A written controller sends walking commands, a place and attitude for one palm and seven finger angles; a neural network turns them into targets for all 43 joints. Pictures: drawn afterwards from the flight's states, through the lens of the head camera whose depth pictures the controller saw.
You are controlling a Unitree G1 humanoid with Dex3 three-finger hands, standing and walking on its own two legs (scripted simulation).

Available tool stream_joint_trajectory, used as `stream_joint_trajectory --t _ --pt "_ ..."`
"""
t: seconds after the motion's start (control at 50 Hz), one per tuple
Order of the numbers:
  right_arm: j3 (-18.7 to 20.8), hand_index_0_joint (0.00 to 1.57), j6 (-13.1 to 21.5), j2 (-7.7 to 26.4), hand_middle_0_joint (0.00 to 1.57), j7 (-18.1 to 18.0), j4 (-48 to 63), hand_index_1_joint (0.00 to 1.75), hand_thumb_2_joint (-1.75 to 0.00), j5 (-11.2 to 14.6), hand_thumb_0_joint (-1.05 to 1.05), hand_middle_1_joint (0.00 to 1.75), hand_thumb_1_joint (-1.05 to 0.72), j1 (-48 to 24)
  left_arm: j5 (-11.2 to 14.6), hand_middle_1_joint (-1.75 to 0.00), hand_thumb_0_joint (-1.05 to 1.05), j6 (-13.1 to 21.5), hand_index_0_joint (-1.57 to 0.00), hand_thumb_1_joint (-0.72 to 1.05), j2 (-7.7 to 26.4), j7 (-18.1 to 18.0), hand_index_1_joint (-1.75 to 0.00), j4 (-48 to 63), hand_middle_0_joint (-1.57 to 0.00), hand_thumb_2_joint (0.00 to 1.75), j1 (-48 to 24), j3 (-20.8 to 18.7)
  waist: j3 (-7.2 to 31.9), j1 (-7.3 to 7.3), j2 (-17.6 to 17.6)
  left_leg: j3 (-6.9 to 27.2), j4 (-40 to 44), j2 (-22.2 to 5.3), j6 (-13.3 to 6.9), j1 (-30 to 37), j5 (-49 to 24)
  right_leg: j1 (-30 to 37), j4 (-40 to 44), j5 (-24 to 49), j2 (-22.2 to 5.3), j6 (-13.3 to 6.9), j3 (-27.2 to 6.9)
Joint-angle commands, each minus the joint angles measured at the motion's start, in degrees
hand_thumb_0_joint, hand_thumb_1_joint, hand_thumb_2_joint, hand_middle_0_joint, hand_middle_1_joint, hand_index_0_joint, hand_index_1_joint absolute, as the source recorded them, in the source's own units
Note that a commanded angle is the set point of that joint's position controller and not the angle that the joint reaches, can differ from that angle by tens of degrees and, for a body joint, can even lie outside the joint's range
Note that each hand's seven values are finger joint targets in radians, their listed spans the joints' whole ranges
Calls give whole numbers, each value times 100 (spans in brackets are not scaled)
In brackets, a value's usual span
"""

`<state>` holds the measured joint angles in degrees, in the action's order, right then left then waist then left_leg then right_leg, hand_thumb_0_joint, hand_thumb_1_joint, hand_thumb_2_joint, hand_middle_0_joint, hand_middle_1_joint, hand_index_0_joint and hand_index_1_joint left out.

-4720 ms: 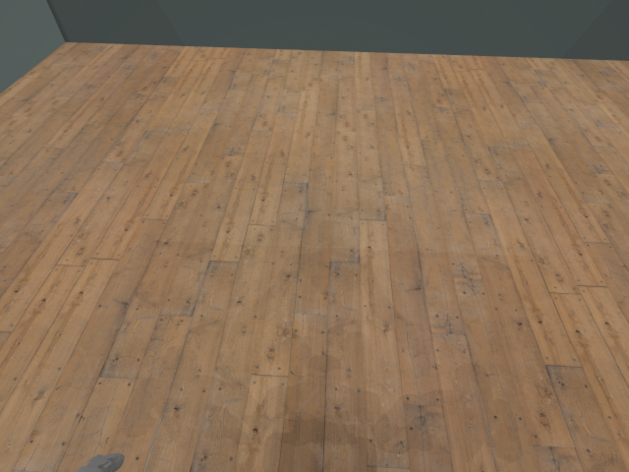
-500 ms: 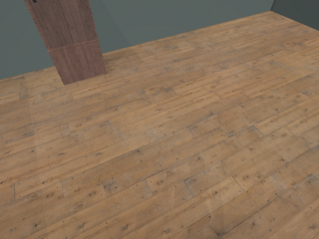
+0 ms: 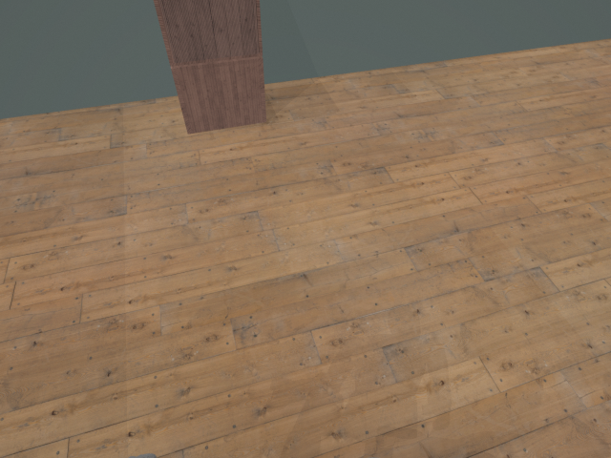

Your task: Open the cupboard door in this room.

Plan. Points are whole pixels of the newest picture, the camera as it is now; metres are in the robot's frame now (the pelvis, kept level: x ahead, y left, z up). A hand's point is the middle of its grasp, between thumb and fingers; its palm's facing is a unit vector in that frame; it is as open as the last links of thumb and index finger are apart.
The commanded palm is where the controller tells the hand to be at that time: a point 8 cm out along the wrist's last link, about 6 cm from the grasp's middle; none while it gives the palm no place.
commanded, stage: turn or walk to find it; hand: left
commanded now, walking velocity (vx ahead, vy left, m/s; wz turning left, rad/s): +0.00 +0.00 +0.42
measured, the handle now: out of the picture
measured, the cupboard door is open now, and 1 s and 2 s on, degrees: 0 0 0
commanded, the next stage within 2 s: stand and wait in 0.90 s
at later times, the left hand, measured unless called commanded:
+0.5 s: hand out of the picture -0.04 +0.16 -0.17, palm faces +0.25 -0.93 -0.25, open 7.4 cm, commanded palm none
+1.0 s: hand out of the picture -0.04 +0.19 -0.15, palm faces +0.40 -0.86 -0.31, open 7.4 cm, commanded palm none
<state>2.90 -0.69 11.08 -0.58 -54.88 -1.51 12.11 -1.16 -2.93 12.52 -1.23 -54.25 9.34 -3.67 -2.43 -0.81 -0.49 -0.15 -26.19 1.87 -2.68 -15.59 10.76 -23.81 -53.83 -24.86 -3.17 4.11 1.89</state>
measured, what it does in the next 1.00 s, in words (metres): steps on the spot, turning left: right foot, then left foot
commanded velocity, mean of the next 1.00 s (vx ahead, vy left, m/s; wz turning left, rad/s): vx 0.00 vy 0.00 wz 0.37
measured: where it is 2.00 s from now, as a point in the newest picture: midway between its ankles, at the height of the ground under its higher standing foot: outside the picture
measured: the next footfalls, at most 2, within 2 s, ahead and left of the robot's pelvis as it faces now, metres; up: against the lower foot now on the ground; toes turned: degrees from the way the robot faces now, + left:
right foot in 0.14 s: +0.03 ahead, -0.14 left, +0.00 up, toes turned -1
left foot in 0.58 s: -0.04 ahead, +0.10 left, +0.00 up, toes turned +19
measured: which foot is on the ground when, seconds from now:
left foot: down 0.00-0.14, up 0.16-0.56, down 0.58-0.98, up 1.00-1.00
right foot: up 0.00-0.12, down 0.14-0.58, up 0.60-0.96, down 0.98-1.00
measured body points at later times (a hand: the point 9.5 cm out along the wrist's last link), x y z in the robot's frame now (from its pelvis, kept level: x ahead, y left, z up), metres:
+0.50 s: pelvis -0.03 -0.04 +0.00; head +0.01 -0.04 +0.45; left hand -0.05 +0.21 -0.15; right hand +0.08 -0.28 -0.16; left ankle -0.08 +0.10 -0.70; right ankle -0.01 -0.14 -0.74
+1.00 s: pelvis -0.05 -0.04 -0.01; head -0.01 -0.06 +0.44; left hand -0.06 +0.24 -0.13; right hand +0.11 -0.24 -0.17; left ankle -0.08 +0.09 -0.74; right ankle +0.00 -0.13 -0.74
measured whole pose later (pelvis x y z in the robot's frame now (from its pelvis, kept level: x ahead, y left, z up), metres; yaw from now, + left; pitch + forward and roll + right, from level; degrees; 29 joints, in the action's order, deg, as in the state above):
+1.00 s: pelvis -0.05 -0.04 -0.01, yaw +23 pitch -1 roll +1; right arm 3.6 -2.3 12.8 0.3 -55.2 -1.0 10.6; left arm -1.1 -0.7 11.5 -1.3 -52.6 9.3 -2.4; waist -3.5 -0.4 2.8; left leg 3.6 -34.0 2.0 0.7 -17.0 17.4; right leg -15.5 -33.5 -15.9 -2.0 0.9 3.8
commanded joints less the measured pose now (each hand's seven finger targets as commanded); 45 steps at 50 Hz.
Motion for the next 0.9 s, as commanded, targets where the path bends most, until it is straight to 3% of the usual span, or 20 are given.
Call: stream_joint_trajectory --t 0.0,0.04,0.08,0.1,0.12,0.14,0.16,0.2,0.28,0.38,0.44,0.48,0.52,0.54,0.56,0.58,0.62,0.68,0.82,0.88 --pt "237 20 11 1039 20 -63 212 30 -90 -19 0 30 -90 246 31 -30 0 139 -20 90 220 -9 -30 319 -20 90 158 32 473 -85 873 1598 799 -1521 -758 772 -1346 132 996 -96 38 -82 -2" --pt "255 20 -16 1080 20 -31 225 30 -90 -8 0 30 -90 160 61 -30 0 172 -20 90 278 -29 -30 255 -20 90 387 25 429 17 862 1632 653 -1411 -661 444 -1454 653 1709 268 137 -111 66" --pt "254 20 -24 978 20 -1 254 30 -90 52 0 30 -90 28 49 -30 0 255 -20 90 400 -54 -30 143 -20 90 758 6 507 205 582 1404 174 -1074 -314 -62 -1107 1569 3146 1278 38 -108 62" --pt "224 20 -25 716 20 34 286 30 -90 111 0 30 -90 89 -4 -30 0 312 -20 90 721 -89 -30 148 -20 90 805 -44 514 197 -253 972 -499 -637 24 -796 -225 2145 3640 1324 -719 -316 -683" --pt "161 20 -37 422 20 65 469 30 -90 109 0 30 -90 2 -57 -30 0 333 -20 90 1156 -109 -30 208 -20 90 790 -135 251 213 -1558 194 -1400 88 368 -1550 1371 2043 3922 1564 -1914 -880 -1895" --pt "244 20 -146 692 20 52 506 30 -90 35 0 30 -90 -190 -15 -30 0 332 -20 90 1216 -99 -30 318 -20 90 736 -169 207 339 -1626 360 -2488 -37 368 -1413 2046 1282 4102 1441 -2303 -1291 -2065" --pt "289 20 -225 754 20 63 476 30 -90 20 0 30 -90 -262 -18 -30 0 303 -20 90 1084 -129 -30 339 -20 90 548 -166 -20 231 -1394 456 -3287 -88 352 -1409 1955 856 4153 1226 -2171 -1380 -2016" --pt "296 20 -262 652 20 131 188 30 -90 18 0 30 -90 30 -5 -30 0 336 -20 90 797 -95 -30 431 -20 90 99 -76 -212 -65 -598 359 -4062 -227 419 -1458 1249 820 3878 1591 -1549 -1151 -974" --pt "257 20 -263 574 20 148 90 30 -90 24 0 30 -90 69 -17 -30 0 387 -20 90 704 -96 -30 355 -20 90 412 -58 8 52 -836 155 -3952 -325 612 -1501 1018 1387 3694 2268 -1403 -1066 -415" --pt "157 20 -221 487 20 136 208 30 -90 60 0 30 -90 -511 -69 -30 0 358 -20 90 931 -88 -30 105 -20 90 959 -126 143 380 -889 -162 -2608 -358 647 -1195 1582 1875 3401 3220 -1641 -1247 -342" --pt "104 20 -167 453 20 121 226 30 -90 106 0 30 -90 -551 -80 -30 0 334 -20 90 1085 -79 -30 13 -20 90 1022 -172 394 428 -1100 -345 -1838 -307 583 -817 1651 2083 3114 3854 -1700 -1280 -231" --pt "101 20 -135 476 20 100 199 30 -90 117 0 30 -90 -376 -77 -30 0 308 -20 90 1122 -78 -30 -26 -20 90 900 -193 446 295 -1121 -475 -1155 -304 541 -371 1369 1889 2889 3790 -1744 -1144 -90" --pt "108 20 -79 597 20 94 101 30 -90 93 0 30 -90 -21 -8 -30 0 261 -20 90 1080 -58 -30 -2 -20 90 722 -197 545 58 -845 -521 62 -334 455 523 289 1411 2406 3211 -1536 -743 306" --pt "174 20 -15 921 20 94 93 30 -90 67 0 30 -90 147 36 -30 0 226 -20 90 887 -38 -30 73 -20 90 752 -175 733 -41 -26 123 562 -876 246 1247 -472 764 1668 2366 -1218 -434 619" --pt "295 20 -3 1451 20 88 146 30 -90 31 0 30 -90 259 46 -30 0 205 -20 90 556 8 -30 263 -20 90 690 -95 638 -101 1520 1701 683 -2171 -303 1733 -2077 -570 623 -173 -539 -57 857" --pt "332 20 -40 1604 20 45 77 30 -90 29 0 30 -90 447 -3 -30 0 138 -20 90 519 -13 -30 400 -20 90 320 -31 515 -290 1509 1944 895 -2531 -815 1172 -2116 -618 -233 -1100 -375 -44 452" --pt "262 20 -23 1316 20 -49 106 30 -90 19 0 30 -90 72 13 -30 0 81 -20 90 575 -3 -30 321 -20 90 53 -87 97 -149 1453 1541 890 -2019 -762 678 -1769 -787 -851 -491 -411 -56 -12" --pt "183 20 38 1130 20 -62 244 30 -90 36 0 30 -90 -275 18 -30 0 116 -20 90 552 57 -30 136 -20 90 343 -82 200 65 910 1000 740 -1575 -612 742 -2289 -572 -803 53 -325 16 9" --pt "271 20 -18 1230 20 -31 301 30 -90 2 0 30 -90 -49 50 -30 0 129 -20 90 433 27 -30 411 -20 90 59 -31 334 -91 890 1443 579 -1511 -736 847 -2238 -98 586 -108 -55 32 37" --pt "303 20 -52 1245 20 -4 396 30 -90 -1 0 30 -90 -212 76 -30 0 184 -20 90 445 3 -30 403 -20 90 381 -30 442 61 1016 1600 340 -1394 -645 499 -2211 617 1601 229 91 -18 112"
